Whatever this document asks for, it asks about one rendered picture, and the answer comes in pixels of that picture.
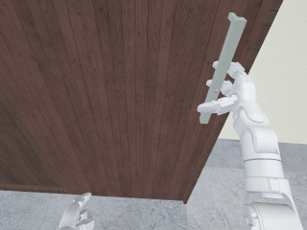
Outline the wardrobe door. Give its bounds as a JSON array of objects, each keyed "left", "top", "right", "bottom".
[
  {"left": 0, "top": 0, "right": 273, "bottom": 201},
  {"left": 0, "top": 83, "right": 64, "bottom": 188}
]

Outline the robot right upper arm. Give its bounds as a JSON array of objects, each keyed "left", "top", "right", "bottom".
[{"left": 242, "top": 201, "right": 302, "bottom": 230}]

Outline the handle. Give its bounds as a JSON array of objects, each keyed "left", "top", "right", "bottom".
[{"left": 200, "top": 12, "right": 247, "bottom": 124}]

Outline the left robot hand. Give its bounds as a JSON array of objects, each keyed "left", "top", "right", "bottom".
[{"left": 59, "top": 193, "right": 95, "bottom": 230}]

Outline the right robot hand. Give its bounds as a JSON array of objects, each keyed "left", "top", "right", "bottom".
[{"left": 197, "top": 61, "right": 256, "bottom": 115}]

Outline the right robot forearm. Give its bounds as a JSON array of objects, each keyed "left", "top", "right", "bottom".
[{"left": 232, "top": 101, "right": 303, "bottom": 230}]

